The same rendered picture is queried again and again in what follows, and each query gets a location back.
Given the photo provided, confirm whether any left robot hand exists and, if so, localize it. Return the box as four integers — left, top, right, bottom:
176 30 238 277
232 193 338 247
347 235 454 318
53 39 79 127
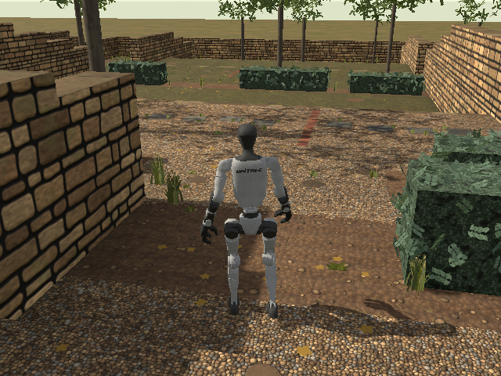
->
200 223 218 244

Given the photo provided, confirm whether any robot left upper arm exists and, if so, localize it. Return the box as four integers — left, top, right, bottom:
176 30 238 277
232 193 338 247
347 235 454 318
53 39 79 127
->
212 158 232 203

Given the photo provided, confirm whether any robot left forearm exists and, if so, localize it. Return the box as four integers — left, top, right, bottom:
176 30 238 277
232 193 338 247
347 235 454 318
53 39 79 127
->
203 191 219 226

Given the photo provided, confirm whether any left robot foot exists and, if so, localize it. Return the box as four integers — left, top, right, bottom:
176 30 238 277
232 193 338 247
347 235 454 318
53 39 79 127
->
229 296 240 316

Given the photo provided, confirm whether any right robot hand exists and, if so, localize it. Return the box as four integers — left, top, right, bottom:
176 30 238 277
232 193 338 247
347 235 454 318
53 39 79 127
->
274 209 292 223

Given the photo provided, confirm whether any humanoid robot head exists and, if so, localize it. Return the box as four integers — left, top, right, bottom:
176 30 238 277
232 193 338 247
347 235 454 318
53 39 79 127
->
235 124 262 161

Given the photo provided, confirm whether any robot right forearm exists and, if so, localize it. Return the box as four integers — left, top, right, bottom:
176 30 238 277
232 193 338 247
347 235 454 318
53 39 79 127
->
278 186 290 212

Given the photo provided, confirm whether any robot right upper arm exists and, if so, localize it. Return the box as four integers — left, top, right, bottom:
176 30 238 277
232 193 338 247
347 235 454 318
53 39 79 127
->
265 157 286 198

